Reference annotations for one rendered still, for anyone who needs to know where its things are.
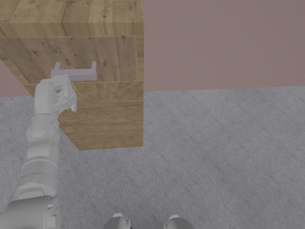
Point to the left robot hand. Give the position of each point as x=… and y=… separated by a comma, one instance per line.
x=48, y=101

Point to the cabinet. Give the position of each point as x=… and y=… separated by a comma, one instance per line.
x=109, y=114

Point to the handle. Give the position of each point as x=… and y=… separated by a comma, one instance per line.
x=76, y=74

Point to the robot left upper arm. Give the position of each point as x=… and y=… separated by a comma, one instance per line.
x=33, y=213

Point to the robot left thigh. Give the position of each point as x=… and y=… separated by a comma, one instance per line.
x=118, y=223

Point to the robot left shin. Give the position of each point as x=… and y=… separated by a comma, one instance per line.
x=117, y=215

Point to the left robot forearm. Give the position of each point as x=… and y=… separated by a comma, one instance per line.
x=38, y=175

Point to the drawer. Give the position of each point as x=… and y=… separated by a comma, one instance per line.
x=35, y=56

